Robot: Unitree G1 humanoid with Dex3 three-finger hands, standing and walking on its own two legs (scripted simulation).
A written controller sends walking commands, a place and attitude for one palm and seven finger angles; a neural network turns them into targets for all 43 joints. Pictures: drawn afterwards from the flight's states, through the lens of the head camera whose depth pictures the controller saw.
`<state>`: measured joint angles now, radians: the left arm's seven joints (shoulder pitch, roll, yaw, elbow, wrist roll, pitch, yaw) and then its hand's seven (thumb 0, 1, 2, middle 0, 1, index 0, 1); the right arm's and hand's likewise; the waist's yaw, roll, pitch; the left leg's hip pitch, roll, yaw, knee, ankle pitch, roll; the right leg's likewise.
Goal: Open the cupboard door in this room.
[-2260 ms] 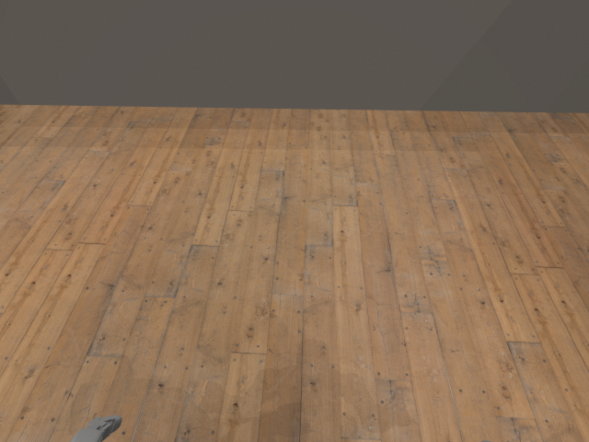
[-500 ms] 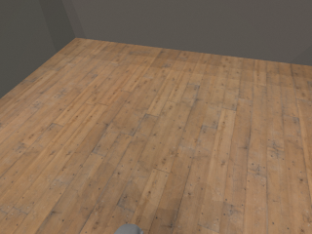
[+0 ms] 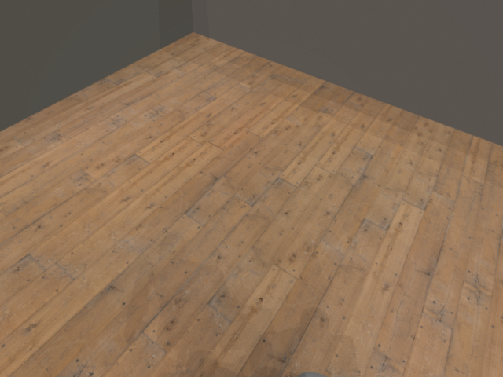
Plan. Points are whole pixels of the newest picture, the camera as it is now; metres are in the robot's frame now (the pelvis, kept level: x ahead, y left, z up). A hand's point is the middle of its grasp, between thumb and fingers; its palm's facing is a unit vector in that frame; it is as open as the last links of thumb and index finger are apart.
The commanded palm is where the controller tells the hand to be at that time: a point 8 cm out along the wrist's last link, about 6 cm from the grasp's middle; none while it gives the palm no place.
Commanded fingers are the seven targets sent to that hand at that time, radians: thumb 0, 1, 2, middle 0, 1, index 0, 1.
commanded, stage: turn or walk to find it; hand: left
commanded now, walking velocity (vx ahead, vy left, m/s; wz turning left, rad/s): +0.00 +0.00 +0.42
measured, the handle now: out of the picture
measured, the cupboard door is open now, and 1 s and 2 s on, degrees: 0 0 0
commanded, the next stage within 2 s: none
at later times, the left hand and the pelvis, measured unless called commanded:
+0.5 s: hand out of the picture +0.00 +0.15 -0.15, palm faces +0.23 -0.94 -0.26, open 7.4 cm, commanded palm none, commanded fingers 0.00 0.90 0.90 -0.20 -0.30 -0.20 -0.30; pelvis -0.03 -0.05 +0.00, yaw +14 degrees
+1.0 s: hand out of the picture -0.10 +0.22 -0.17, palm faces +0.45 -0.86 -0.24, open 7.4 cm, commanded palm none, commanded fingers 0.00 0.90 0.90 -0.20 -0.30 -0.20 -0.30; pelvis -0.07 +0.00 +0.00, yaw +25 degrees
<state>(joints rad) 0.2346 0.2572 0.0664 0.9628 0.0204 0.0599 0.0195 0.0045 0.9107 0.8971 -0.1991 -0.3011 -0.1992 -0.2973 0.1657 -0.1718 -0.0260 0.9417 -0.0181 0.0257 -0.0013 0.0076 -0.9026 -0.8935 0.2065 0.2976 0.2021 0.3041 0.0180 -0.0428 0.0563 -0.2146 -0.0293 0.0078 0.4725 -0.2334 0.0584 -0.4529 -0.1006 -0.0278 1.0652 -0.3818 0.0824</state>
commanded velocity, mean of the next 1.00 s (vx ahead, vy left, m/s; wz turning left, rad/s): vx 0.00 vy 0.00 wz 0.42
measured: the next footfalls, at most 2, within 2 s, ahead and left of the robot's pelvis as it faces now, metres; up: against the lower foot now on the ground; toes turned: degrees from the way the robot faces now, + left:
right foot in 0.24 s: +0.02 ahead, -0.14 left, +0.00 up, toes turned +3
left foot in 0.72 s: -0.06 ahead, +0.10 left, +0.00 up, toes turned +24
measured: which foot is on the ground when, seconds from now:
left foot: down 0.00-0.26, up 0.28-0.70, down 0.72-1.00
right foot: up 0.00-0.22, down 0.24-0.72, up 0.74-1.00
